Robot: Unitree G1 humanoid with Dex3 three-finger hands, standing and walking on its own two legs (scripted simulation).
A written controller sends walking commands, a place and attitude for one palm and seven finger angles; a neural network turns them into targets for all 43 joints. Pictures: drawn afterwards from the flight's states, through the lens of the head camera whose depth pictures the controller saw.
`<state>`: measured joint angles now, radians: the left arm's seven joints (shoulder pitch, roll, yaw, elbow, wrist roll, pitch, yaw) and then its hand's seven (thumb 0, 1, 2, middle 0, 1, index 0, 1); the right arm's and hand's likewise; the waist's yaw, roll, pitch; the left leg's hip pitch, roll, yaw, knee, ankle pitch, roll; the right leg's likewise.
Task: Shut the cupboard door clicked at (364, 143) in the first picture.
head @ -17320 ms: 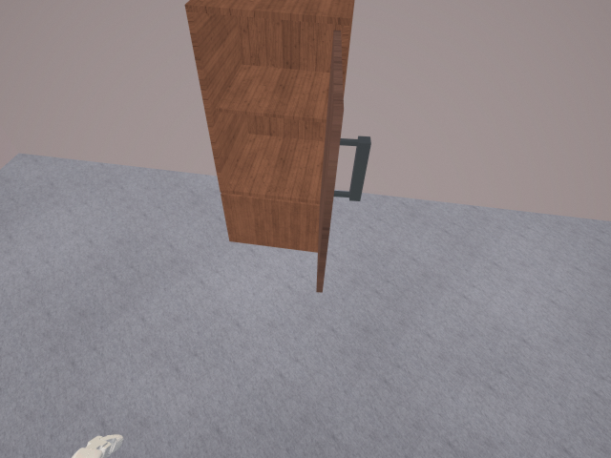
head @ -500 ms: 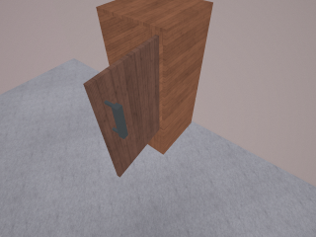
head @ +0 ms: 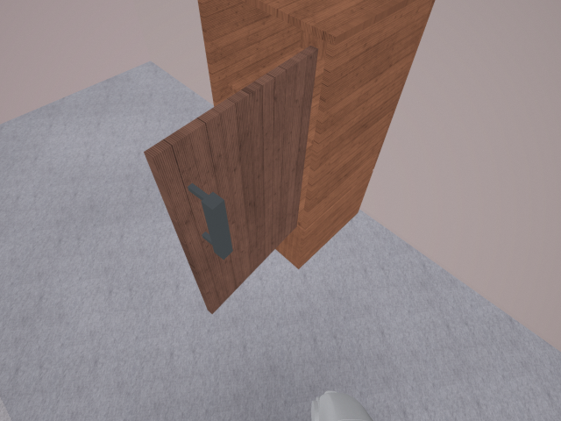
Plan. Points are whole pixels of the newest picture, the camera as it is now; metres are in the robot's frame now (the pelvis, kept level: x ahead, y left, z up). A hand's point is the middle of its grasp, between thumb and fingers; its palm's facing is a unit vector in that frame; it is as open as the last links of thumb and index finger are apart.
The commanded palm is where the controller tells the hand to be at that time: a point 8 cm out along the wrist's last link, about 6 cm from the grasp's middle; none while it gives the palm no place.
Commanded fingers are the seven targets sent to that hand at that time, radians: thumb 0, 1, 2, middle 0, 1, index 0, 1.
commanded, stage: shuffle to correct the standing spot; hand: left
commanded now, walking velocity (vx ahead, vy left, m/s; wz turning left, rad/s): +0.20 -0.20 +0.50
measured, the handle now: (210, 222) +0.43 +0.13 -0.02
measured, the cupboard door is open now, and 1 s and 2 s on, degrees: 95 95 95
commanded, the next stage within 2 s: come to a stop and stand still in 1.40 s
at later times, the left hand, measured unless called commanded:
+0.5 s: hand out of the picture +0.11 +0.08 -0.17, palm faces +0.34 -0.91 -0.22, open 7.3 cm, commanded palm none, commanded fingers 0.00 0.90 0.90 -0.20 -0.30 -0.20 -0.30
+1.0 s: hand (271, 370) +0.22 +0.02 -0.16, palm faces +0.49 -0.83 -0.26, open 7.4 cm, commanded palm none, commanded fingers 0.00 0.90 0.90 -0.20 -0.30 -0.20 -0.30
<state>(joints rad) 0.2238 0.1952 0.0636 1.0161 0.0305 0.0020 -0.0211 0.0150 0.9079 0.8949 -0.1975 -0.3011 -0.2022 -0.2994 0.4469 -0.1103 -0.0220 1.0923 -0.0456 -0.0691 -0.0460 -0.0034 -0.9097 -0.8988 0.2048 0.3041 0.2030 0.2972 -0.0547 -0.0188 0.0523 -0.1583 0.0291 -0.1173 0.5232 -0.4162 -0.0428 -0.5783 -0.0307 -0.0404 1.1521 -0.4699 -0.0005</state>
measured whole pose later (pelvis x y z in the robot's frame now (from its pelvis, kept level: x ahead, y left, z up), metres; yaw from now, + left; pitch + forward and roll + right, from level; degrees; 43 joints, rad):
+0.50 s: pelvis +0.16 -0.11 +0.01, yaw +19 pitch +1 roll -1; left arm 0.29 0.20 0.04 0.98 0.04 -0.04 0.03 0.00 0.92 0.89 -0.20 -0.30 -0.20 -0.30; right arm 0.10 -0.24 -0.08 0.89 -0.04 0.02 0.02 0.00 -0.92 -0.90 0.20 0.30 0.19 0.30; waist 0.02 -0.01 0.04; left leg -0.51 0.07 0.13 0.91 -0.36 0.01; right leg -0.18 0.00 -0.33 0.46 -0.31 -0.10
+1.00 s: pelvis +0.27 -0.21 +0.00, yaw +31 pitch +2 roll +0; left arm 0.21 0.25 0.07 0.90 0.03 0.05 -0.02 0.01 0.91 0.90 -0.20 -0.30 -0.20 -0.30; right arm 0.25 -0.26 -0.09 0.95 -0.04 0.05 0.00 0.00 -0.92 -0.90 0.21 0.30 0.21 0.30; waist -0.03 0.01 0.07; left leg -0.34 0.11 -0.05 0.57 -0.26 -0.10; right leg -0.37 -0.07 -0.04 0.63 -0.28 0.11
